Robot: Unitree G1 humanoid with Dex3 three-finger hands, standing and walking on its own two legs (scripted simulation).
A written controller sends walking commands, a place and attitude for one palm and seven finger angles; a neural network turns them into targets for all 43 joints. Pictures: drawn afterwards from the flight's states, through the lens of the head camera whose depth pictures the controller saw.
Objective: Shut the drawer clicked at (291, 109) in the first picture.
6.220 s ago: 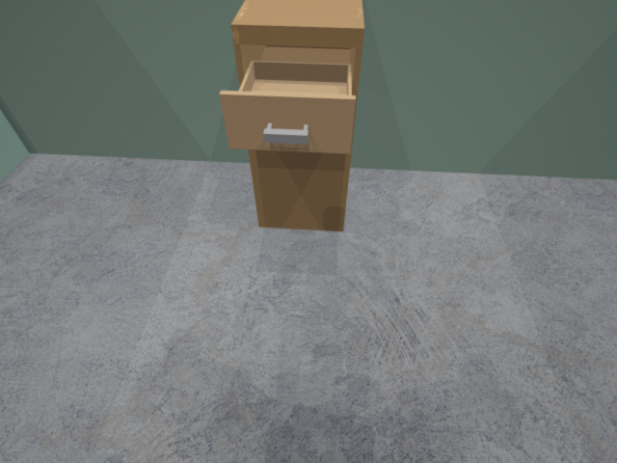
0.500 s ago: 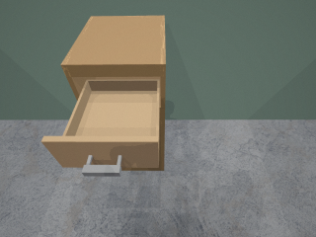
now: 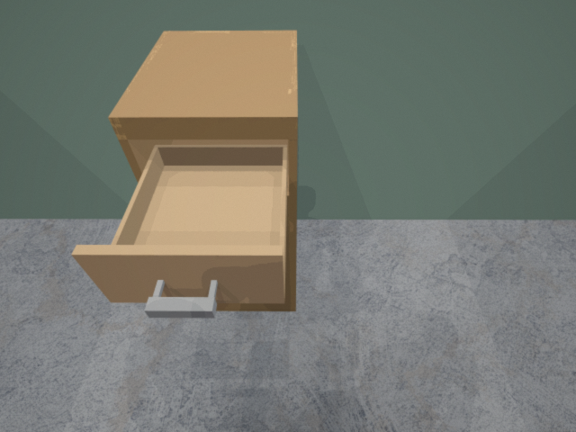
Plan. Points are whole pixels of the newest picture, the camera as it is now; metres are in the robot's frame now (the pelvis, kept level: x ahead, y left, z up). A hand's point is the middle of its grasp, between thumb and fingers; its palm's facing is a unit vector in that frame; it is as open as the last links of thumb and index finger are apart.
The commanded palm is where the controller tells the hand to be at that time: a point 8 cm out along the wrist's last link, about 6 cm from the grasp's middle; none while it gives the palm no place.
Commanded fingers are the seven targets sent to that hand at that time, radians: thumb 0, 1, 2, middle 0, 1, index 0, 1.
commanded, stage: shuffle to correct the standing spot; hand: left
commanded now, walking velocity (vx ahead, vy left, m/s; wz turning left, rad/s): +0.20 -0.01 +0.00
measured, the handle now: (184, 296) +0.34 +0.20 -0.06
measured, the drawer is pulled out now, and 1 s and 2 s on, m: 0.30 0.30 0.30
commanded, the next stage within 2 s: come to a stop and stand still in 0.10 s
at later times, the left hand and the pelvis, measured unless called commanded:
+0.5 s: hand out of the picture +0.02 +0.16 -0.18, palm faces +0.04 -0.98 -0.19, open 7.3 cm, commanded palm none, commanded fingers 0.00 0.90 0.90 -0.20 -0.30 -0.20 -0.30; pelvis +0.04 +0.00 +0.00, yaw +0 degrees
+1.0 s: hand out of the picture +0.01 +0.21 -0.17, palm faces +0.02 -0.98 -0.22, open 7.3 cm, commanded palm none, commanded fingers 0.00 0.90 0.90 -0.20 -0.30 -0.20 -0.30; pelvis -0.01 +0.03 -0.01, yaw +0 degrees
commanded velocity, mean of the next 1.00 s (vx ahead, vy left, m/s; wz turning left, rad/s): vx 0.00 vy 0.00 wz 0.00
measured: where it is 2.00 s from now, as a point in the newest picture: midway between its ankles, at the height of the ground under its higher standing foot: outside the picture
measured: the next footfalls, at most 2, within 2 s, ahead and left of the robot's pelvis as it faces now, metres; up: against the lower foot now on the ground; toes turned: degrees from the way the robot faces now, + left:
none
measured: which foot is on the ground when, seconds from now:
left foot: down 0.00-1.00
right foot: down 0.00-1.00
